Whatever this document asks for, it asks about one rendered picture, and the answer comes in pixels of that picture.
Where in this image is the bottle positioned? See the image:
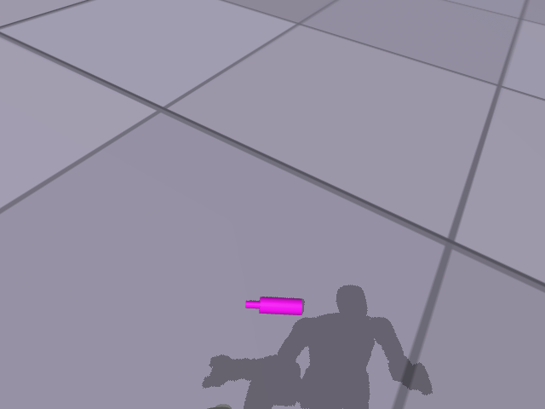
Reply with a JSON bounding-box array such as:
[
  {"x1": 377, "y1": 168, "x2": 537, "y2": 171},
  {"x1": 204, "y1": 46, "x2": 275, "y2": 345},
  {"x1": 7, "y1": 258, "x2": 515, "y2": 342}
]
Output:
[{"x1": 245, "y1": 297, "x2": 302, "y2": 315}]

